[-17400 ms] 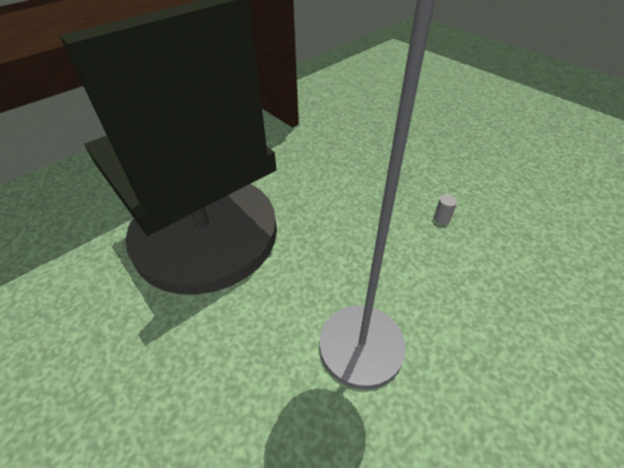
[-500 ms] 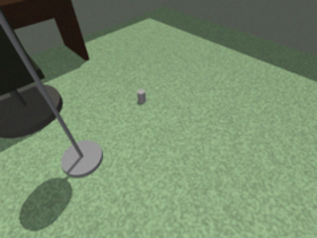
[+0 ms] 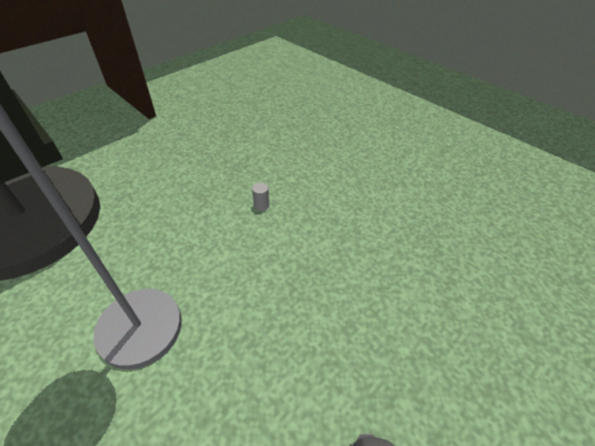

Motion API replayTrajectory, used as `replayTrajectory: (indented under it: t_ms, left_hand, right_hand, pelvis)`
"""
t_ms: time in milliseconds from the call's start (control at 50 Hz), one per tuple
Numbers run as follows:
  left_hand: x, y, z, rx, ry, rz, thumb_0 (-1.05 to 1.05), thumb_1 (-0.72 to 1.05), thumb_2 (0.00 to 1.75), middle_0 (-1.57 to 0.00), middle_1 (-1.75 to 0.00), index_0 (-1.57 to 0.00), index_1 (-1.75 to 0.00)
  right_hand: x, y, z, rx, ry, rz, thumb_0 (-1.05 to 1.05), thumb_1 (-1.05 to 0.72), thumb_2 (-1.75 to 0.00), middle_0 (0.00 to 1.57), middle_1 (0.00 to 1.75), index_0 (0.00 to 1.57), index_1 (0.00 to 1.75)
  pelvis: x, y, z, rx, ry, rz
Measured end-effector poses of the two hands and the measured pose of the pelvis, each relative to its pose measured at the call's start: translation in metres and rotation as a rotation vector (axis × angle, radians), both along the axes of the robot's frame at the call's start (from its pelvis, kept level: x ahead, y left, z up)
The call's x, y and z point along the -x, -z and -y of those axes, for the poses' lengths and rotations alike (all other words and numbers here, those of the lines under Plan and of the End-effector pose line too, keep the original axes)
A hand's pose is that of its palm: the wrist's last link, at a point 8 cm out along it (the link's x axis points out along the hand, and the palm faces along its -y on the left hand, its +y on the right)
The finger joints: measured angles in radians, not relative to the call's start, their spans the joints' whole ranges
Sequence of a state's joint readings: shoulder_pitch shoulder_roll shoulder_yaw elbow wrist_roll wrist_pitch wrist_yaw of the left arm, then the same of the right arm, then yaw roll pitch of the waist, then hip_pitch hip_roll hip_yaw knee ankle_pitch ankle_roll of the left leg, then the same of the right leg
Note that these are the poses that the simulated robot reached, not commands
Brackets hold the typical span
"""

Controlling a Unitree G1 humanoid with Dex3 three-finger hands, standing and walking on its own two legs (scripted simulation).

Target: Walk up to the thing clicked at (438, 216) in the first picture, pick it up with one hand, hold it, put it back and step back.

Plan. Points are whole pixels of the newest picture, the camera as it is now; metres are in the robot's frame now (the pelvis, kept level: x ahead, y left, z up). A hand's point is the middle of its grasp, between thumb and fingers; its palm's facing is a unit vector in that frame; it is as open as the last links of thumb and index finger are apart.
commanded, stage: walk up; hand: left
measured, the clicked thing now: (260, 196) +1.29 +0.18 -0.72
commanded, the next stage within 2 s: none
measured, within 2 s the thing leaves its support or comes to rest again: neither
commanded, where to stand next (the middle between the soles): +0.96 -0.05 m, yaw -1 degrees
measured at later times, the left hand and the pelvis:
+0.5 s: hand (158, 370) +0.27 +0.25 -0.14, palm faces +0.00 -0.93 -0.36, open 7.4 cm; pelvis +0.23 -0.03 +0.00, yaw +0 degrees
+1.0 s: hand (199, 234) +0.57 +0.24 -0.14, palm faces -0.10 -0.92 -0.37, open 7.4 cm; pelvis +0.46 -0.04 -0.02, yaw -2 degrees
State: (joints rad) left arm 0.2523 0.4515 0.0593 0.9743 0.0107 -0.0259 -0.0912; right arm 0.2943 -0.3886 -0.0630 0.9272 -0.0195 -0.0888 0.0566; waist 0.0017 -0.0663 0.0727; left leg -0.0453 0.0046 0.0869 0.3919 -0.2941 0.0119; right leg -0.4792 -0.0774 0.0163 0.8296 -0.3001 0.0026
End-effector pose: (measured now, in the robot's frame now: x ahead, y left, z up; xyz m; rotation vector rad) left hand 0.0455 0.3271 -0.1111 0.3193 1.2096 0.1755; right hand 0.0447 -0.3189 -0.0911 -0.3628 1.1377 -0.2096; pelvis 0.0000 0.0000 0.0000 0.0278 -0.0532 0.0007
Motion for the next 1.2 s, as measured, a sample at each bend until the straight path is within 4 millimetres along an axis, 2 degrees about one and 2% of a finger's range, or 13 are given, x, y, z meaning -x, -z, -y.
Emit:
replayTrajectory:
  t_ms: [100,160,200,260,360,480,560,640,800,920,1020,1080,1200]
  left_hand:
    - [-0.088,-0.006,0.022,-0.004,0.062,0.076,0.01,0.91,0.90,-0.20,-0.30,-0.20,-0.30]
    - [-0.140,-0.005,0.036,-0.026,0.069,0.145,0.01,0.91,0.90,-0.20,-0.30,-0.20,-0.30]
    - [-0.165,-0.007,0.045,-0.039,0.060,0.202,0.01,0.91,0.90,-0.20,-0.30,-0.20,-0.30]
    - [-0.184,-0.015,0.057,-0.032,0.044,0.228,0.01,0.91,0.90,-0.20,-0.30,-0.20,-0.30]
    - [-0.196,-0.025,0.059,-0.031,0.023,0.168,0.01,0.91,0.90,-0.20,-0.30,-0.20,-0.30]
    - [-0.215,-0.017,0.039,-0.026,-0.006,0.088,0.01,0.90,0.90,-0.20,-0.30,-0.20,-0.30]
    - [-0.241,0.001,0.016,-0.019,-0.020,0.041,0.01,0.90,0.90,-0.20,-0.30,-0.20,-0.30]
    - [-0.282,0.021,-0.001,-0.024,-0.009,-0.006,0.01,0.91,0.90,-0.20,-0.30,-0.20,-0.30]
    - [-0.388,0.009,0.007,0.010,0.065,0.033,0.01,0.91,0.90,-0.20,-0.30,-0.20,-0.30]
    - [-0.468,-0.006,0.028,0.004,0.109,0.075,0.01,0.91,0.90,-0.20,-0.30,-0.20,-0.30]
    - [-0.533,-0.009,0.050,-0.043,0.114,0.147,0.01,0.91,0.90,-0.20,-0.30,-0.20,-0.30]
    - [-0.555,-0.015,0.063,-0.054,0.097,0.194,0.01,0.91,0.90,-0.20,-0.30,-0.20,-0.30]
    - [-0.565,-0.029,0.071,-0.057,0.051,0.158,0.01,0.91,0.90,-0.20,-0.30,-0.20,-0.30]
  right_hand:
    - [-0.025,0.020,0.014,-0.033,0.035,-0.039,0.01,-0.90,-0.90,0.21,0.30,0.20,0.30]
    - [-0.051,0.041,0.029,-0.042,0.045,-0.059,0.01,-0.90,-0.90,0.21,0.30,0.20,0.30]
    - [-0.073,0.050,0.036,-0.045,0.041,-0.074,0.01,-0.90,-0.90,0.21,0.30,0.20,0.30]
    - [-0.113,0.047,0.039,-0.057,0.019,-0.062,0.01,-0.91,-0.90,0.20,0.30,0.20,0.30]
    - [-0.177,0.027,0.040,-0.069,-0.022,-0.001,0.01,-0.91,-0.90,0.20,0.30,0.20,0.30]
    - [-0.240,0.010,0.036,-0.034,-0.057,-0.015,0.01,-0.91,-0.90,0.20,0.30,0.20,0.30]
    - [-0.287,0.005,0.027,0.009,-0.065,-0.005,0.01,-0.91,-0.90,0.20,0.30,0.20,0.30]
    - [-0.326,0.004,0.015,0.048,-0.042,0.058,0.01,-0.91,-0.90,0.20,0.30,0.20,0.30]
    - [-0.361,-0.009,0.000,0.021,0.011,0.038,0.01,-0.90,-0.90,0.21,0.30,0.20,0.30]
    - [-0.385,0.005,0.016,-0.013,0.044,-0.021,0.01,-0.90,-0.90,0.21,0.30,0.20,0.30]
    - [-0.424,0.036,0.043,-0.034,0.059,-0.058,0.01,-0.90,-0.90,0.21,0.30,0.20,0.30]
    - [-0.457,0.044,0.051,-0.044,0.047,-0.072,0.01,-0.90,-0.90,0.20,0.30,0.20,0.30]
    - [-0.532,0.031,0.053,-0.069,-0.008,-0.017,0.01,-0.91,-0.90,0.20,0.30,0.20,0.30]
  pelvis:
    - [-0.049,0.008,0.014,-0.007,0.010,0.007]
    - [-0.084,0.022,0.029,0.001,0.003,0.010]
    - [-0.101,0.027,0.038,0.020,-0.003,0.021]
    - [-0.125,0.020,0.043,0.018,-0.003,0.027]
    - [-0.166,0.005,0.042,0.028,0.003,0.010]
    - [-0.221,0.001,0.033,0.046,0.002,-0.011]
    - [-0.265,0.010,0.017,0.061,0.002,-0.018]
    - [-0.304,0.021,0.002,0.035,0.014,-0.013]
    - [-0.369,0.004,0.002,0.016,0.039,-0.010]
    - [-0.420,0.004,0.015,0.002,0.043,-0.012]
    - [-0.469,0.021,0.041,0.007,0.038,-0.009]
    - [-0.490,0.021,0.050,0.010,0.032,0.001]
    - [-0.531,0.005,0.055,0.017,0.025,-0.007]
